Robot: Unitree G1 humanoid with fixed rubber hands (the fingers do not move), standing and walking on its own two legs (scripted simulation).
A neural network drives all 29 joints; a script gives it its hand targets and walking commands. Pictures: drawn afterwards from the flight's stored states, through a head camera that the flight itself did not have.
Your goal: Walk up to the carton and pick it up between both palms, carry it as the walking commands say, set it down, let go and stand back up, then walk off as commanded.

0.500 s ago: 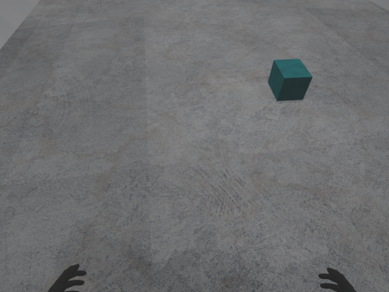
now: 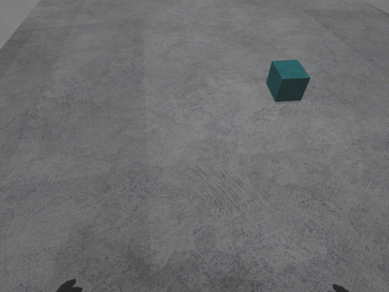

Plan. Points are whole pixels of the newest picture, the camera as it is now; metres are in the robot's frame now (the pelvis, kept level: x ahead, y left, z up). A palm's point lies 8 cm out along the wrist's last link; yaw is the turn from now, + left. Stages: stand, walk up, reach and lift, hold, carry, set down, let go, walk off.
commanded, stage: stand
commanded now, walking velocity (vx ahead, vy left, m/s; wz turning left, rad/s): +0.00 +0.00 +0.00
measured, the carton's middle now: (286, 80) +1.81 -0.72 -0.67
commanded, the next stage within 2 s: walk up in 0.04 s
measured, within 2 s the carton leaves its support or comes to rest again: neither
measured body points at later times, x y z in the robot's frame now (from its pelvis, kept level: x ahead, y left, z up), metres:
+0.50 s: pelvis +0.04 -0.06 +0.00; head +0.04 -0.06 +0.45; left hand +0.20 +0.20 -0.11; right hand +0.03 -0.37 -0.13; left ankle +0.01 +0.12 -0.75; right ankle +0.08 -0.24 -0.70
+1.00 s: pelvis +0.27 -0.14 -0.01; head +0.31 -0.16 +0.43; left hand +0.23 +0.11 -0.14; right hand +0.41 -0.40 -0.14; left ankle +0.45 -0.05 -0.72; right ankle +0.08 -0.24 -0.75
